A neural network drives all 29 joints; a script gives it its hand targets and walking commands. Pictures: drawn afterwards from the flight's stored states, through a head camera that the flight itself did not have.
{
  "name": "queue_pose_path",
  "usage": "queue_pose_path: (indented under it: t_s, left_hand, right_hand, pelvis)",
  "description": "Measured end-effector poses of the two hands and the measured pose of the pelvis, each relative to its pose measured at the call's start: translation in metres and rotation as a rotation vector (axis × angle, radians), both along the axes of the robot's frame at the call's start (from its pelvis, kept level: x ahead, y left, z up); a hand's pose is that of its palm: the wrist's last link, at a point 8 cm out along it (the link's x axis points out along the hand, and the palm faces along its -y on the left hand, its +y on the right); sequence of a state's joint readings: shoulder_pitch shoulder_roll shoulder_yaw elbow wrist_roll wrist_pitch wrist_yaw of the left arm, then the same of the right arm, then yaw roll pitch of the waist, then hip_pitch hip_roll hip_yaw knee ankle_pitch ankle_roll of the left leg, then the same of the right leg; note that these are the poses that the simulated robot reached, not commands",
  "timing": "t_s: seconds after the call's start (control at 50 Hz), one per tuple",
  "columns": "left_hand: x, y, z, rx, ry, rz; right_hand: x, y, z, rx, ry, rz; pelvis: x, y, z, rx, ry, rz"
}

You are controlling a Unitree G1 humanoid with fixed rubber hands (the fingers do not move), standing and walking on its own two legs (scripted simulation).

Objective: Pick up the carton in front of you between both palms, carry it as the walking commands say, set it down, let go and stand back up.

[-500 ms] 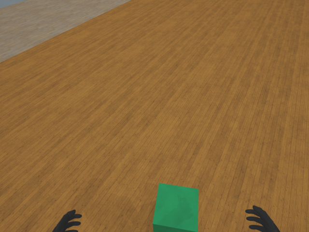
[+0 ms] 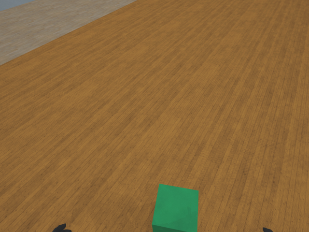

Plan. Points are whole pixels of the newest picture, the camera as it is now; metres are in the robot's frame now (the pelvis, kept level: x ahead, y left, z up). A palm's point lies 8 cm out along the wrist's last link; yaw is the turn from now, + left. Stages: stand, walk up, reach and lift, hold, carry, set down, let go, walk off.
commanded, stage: stand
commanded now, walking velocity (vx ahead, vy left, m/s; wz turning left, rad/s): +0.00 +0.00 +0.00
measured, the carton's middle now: (175, 214) +0.37 -0.07 -0.65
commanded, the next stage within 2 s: none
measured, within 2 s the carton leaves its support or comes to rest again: neither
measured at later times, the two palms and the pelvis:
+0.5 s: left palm out of the picture +0.09 +0.30 -0.09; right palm out of the picture +0.07 -0.30 -0.10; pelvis -0.01 +0.00 +0.00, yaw -1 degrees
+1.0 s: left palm out of the picture +0.09 +0.31 -0.09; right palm out of the picture +0.05 -0.31 -0.10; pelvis -0.02 +0.00 +0.00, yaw -2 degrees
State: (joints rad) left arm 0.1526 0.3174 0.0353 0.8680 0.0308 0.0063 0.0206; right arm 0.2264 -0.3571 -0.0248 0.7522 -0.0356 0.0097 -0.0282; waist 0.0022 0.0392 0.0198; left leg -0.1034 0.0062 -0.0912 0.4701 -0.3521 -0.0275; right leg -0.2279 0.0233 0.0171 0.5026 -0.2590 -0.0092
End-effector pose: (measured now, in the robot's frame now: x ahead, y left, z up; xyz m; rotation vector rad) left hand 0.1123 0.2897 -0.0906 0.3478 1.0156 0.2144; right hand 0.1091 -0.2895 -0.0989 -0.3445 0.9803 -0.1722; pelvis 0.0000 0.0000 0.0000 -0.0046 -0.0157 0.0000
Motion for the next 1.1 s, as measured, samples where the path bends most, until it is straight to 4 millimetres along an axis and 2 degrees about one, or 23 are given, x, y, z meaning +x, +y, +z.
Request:
queue_pose_path:
  t_s: [0.58, 1.1]
  left_hand:
    - [-0.023, 0.012, -0.002, 0.009, 0.069, 0.003]
    - [-0.025, 0.018, -0.002, 0.021, 0.091, -0.015]
  right_hand:
    - [-0.04, -0.012, -0.003, -0.021, 0.086, -0.031]
    - [-0.057, -0.021, -0.005, -0.028, 0.126, -0.07]
  pelvis:
    - [-0.014, 0.001, 0.004, 0.006, -0.024, -0.016]
    - [-0.021, 0.002, 0.004, 0.01, -0.024, -0.032]
